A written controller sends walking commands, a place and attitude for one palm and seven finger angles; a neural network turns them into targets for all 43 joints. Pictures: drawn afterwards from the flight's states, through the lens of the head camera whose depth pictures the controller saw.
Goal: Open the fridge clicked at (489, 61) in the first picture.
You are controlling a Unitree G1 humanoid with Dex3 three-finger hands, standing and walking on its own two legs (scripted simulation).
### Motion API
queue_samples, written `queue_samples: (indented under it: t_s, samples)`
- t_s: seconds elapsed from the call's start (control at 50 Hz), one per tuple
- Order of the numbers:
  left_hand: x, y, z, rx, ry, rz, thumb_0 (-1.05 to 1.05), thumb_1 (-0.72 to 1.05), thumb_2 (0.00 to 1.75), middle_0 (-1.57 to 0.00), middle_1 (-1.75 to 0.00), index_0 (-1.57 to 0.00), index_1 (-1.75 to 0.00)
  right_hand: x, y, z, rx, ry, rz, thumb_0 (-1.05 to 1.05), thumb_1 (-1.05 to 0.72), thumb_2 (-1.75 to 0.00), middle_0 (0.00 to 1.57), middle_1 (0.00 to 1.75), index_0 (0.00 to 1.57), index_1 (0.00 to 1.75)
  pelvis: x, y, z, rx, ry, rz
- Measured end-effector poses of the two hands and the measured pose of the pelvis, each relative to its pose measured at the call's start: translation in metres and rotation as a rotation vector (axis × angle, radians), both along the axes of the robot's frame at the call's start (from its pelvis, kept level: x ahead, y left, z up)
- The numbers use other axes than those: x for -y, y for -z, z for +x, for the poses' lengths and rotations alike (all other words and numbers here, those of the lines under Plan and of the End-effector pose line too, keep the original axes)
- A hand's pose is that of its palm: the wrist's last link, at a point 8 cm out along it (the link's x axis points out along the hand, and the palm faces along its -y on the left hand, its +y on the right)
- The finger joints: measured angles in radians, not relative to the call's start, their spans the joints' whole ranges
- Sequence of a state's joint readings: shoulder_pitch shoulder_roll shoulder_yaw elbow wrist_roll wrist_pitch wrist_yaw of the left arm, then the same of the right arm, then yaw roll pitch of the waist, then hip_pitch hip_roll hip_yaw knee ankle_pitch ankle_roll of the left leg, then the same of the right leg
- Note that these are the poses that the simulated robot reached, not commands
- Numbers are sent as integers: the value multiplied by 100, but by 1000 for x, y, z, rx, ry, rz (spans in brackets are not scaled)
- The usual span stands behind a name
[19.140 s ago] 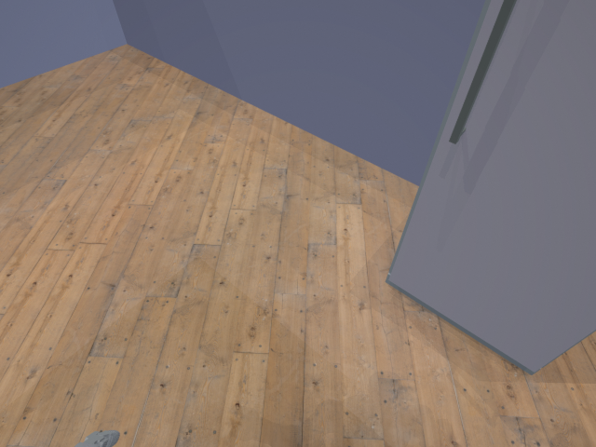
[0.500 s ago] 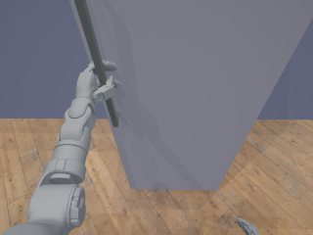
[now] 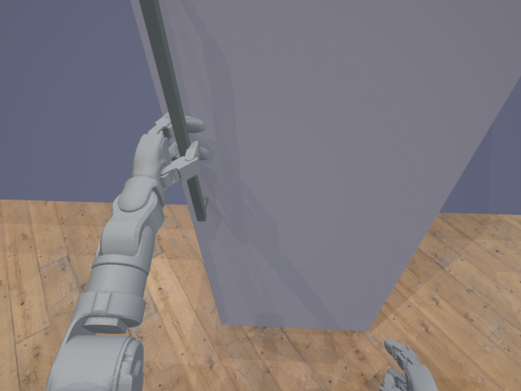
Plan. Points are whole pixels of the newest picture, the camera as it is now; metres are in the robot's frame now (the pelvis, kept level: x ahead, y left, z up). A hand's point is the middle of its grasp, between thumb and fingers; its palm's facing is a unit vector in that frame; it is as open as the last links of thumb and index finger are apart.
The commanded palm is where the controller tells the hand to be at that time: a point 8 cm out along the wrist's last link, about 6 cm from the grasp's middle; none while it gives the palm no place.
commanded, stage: pull the door a little, standing still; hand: left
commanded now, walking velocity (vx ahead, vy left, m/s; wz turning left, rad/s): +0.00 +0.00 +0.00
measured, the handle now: (182, 118) +0.46 +0.15 +0.21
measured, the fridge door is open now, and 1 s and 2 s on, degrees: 0 28 64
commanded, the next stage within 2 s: walk backward, drawing the door open in 0.24 s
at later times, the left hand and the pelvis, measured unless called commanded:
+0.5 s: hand (188, 222) +0.29 +0.11 +0.16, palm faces -0.06 -0.98 -0.21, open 6.5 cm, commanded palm +0.26 +0.17 +0.17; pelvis +0.03 +0.00 +0.00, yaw -1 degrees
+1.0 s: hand (222, 315) +0.17 +0.05 +0.16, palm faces +0.07 -0.96 -0.26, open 7.0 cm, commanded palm +0.14 +0.10 +0.17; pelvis -0.07 -0.06 -0.01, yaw +10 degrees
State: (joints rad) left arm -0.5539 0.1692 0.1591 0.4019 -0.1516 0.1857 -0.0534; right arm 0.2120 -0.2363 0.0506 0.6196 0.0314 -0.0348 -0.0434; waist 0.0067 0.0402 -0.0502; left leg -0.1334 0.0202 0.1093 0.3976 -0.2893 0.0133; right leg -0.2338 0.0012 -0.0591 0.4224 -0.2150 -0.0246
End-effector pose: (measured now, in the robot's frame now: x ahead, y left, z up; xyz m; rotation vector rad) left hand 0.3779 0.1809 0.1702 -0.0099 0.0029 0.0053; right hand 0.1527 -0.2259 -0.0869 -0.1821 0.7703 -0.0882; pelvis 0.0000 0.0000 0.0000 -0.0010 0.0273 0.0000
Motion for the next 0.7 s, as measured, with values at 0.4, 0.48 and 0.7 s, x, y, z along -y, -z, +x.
queue_samples:
  t_s: [0.4, 0.48, 0.7]
  samples:
    - [9, -1, -79, 102, 81, 116, 2, 75, 82, -28, -132, -22, -128, 1, -12, 35, 42, 35, 14, 2, -91, -90, 20, 30, 20, 30, -4, 0, 34, 0, 55, 0]
    - [11, -1, -101, 194, 88, 212, 1, 66, 81, -35, -134, -28, -131, -2, -13, 50, 45, 6, -30, 1, -91, -90, 20, 30, 20, 30, -5, 2, 30, -14, 27, -5]
    - [32, 1, -150, 236, 7, 256, -1, 67, 78, -42, -139, -26, -127, -19, -6, 44, 65, -56, 47, 1, -91, -90, 20, 30, 20, 30, 11, 5, 3, 0, -18, 21]
